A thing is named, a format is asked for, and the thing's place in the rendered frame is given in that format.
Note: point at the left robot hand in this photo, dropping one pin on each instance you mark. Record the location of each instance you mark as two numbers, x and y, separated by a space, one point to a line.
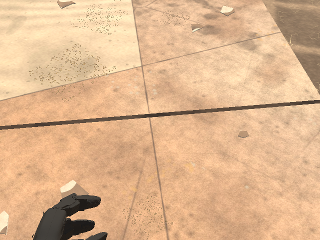
54 224

